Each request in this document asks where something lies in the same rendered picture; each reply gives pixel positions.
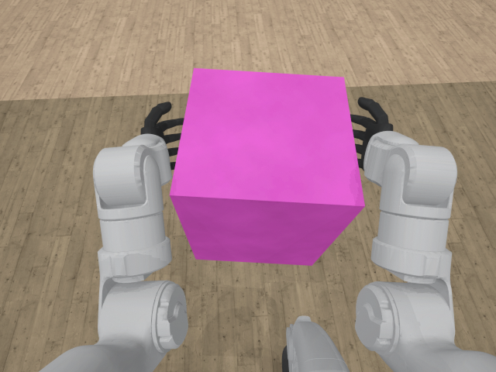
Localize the left robot hand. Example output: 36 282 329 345
141 102 184 170

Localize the robot right thigh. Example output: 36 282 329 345
286 322 350 372

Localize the right robot upper arm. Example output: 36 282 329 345
355 281 496 372

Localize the right robot hand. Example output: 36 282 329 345
350 97 393 169

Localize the carton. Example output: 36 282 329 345
170 68 365 266

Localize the robot right shin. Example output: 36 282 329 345
288 315 311 372

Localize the robot left forearm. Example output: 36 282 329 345
93 134 172 337

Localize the robot right forearm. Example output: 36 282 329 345
363 131 457 337

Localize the left robot upper arm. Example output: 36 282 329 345
39 281 188 372

